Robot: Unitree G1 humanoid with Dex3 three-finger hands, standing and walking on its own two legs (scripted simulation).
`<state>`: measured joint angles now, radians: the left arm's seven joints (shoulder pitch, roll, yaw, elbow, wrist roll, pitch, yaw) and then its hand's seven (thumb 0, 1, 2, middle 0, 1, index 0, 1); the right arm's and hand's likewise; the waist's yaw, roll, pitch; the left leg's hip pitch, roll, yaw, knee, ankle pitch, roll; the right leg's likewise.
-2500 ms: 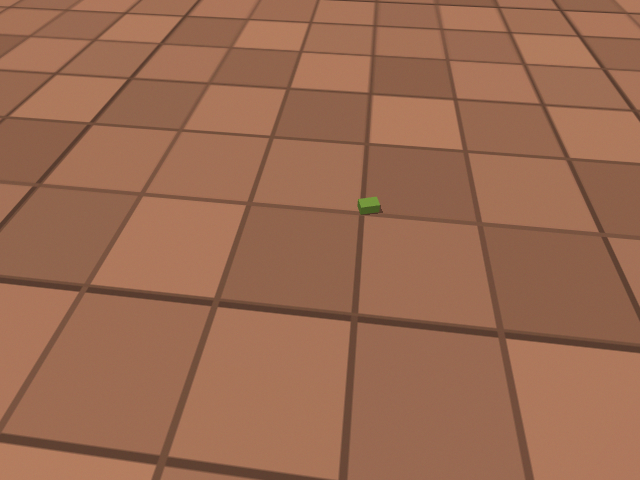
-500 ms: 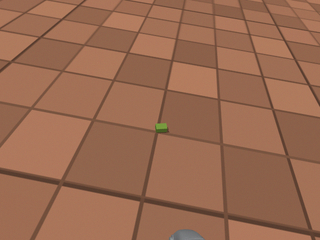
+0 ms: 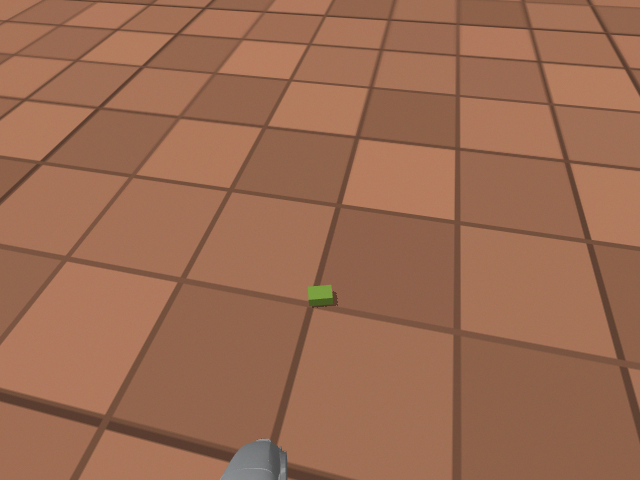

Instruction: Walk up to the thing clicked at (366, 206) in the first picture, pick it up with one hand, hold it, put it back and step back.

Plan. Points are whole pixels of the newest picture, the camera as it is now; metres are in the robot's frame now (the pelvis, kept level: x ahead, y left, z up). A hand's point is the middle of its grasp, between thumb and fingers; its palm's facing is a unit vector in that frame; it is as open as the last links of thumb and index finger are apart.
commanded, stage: walk up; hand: left
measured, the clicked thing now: (320, 295) +0.80 +0.06 -0.75
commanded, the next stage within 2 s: none
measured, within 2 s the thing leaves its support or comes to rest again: neither
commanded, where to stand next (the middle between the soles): +0.50 -0.25 m, yaw +6 degrees
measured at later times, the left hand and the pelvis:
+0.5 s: hand (217, 395) +0.26 +0.19 -0.15, palm faces -0.03 -0.95 -0.31, open 7.3 cm; pelvis +0.17 -0.09 +0.00, yaw +0 degrees
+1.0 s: hand (317, 347) +0.33 +0.03 -0.14, palm faces +0.05 -0.93 -0.36, open 7.4 cm; pelvis +0.32 -0.24 +0.00, yaw +2 degrees
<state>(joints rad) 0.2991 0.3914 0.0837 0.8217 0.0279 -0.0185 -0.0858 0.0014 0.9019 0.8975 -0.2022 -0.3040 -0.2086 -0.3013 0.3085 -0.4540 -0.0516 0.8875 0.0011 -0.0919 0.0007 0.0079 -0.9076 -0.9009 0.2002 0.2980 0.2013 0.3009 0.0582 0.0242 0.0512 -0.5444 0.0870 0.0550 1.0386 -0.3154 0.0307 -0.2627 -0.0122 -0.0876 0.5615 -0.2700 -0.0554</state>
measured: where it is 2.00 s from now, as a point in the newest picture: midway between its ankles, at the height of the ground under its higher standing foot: (437, 415)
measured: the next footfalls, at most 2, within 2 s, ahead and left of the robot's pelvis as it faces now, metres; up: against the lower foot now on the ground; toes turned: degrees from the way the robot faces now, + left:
left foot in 0.18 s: +0.21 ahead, +0.08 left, +0.00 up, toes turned +7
right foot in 0.60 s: +0.34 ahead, -0.31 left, +0.00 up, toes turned -4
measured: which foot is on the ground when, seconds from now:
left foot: up 0.00-0.16, down 0.18-0.64, up 0.66-1.00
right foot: down 0.00-0.20, up 0.22-0.58, down 0.60-1.00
